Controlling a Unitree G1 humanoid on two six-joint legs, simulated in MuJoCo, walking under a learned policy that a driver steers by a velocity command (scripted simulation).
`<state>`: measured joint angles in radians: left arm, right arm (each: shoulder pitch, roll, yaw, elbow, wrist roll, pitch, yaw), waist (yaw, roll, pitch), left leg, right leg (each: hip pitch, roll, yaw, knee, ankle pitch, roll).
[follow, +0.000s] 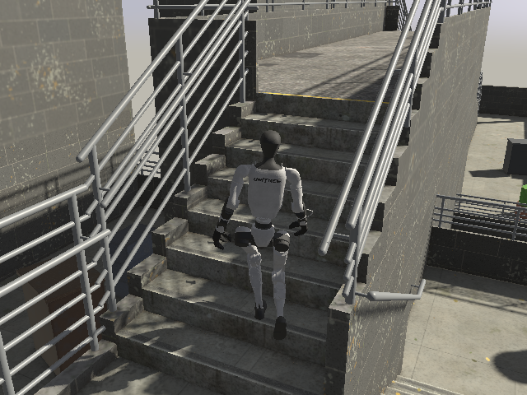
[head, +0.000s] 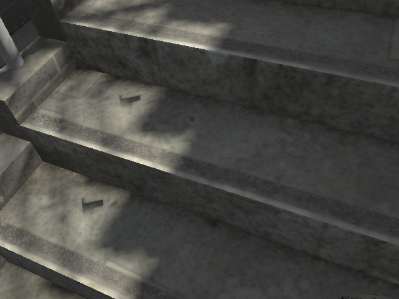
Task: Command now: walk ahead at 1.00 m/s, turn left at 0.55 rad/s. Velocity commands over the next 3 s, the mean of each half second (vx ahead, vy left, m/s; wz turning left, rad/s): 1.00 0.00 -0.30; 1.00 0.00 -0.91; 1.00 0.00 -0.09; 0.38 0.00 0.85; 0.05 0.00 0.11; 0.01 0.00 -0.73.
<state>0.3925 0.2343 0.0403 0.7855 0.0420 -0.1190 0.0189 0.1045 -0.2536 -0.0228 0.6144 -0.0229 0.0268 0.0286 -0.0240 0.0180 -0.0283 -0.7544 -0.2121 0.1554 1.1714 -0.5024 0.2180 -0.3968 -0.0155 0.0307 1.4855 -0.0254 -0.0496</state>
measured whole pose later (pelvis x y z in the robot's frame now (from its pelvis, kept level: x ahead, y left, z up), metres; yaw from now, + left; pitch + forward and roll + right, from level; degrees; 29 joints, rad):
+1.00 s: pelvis +0.82 -0.18 +0.47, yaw -38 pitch +4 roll -1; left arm -0.27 0.12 -0.02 0.39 0.02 -0.01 0.01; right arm 0.51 -0.21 -0.04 1.09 0.00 -0.12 -0.01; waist 0.02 0.01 -0.02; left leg 0.09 0.10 0.32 0.20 -0.26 -0.03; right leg -1.29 0.04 -0.07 1.72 -0.38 -0.18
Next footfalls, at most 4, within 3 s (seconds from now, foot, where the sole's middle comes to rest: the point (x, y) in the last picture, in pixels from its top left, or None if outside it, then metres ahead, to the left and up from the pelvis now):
0.34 right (264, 295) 0.40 -0.10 -0.49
0.68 left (213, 134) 0.79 0.00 -0.31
1.06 right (336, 35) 0.96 -0.35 -0.14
1.44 left None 1.26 -0.45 0.04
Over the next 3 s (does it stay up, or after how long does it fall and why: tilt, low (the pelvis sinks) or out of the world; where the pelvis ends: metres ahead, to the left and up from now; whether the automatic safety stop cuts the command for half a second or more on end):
stays up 1.62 -0.73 1.15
